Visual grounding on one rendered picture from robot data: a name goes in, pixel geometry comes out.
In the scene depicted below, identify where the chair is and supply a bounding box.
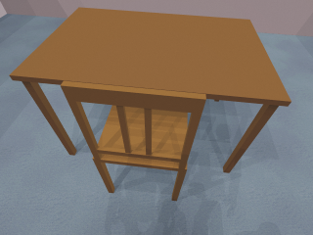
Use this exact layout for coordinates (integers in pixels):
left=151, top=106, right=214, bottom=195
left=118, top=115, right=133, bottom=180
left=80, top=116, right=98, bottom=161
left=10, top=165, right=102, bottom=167
left=60, top=80, right=206, bottom=201

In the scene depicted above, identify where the table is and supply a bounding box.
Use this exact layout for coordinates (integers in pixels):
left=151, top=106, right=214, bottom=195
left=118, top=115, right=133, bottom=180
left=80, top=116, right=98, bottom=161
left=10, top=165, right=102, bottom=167
left=10, top=7, right=291, bottom=173

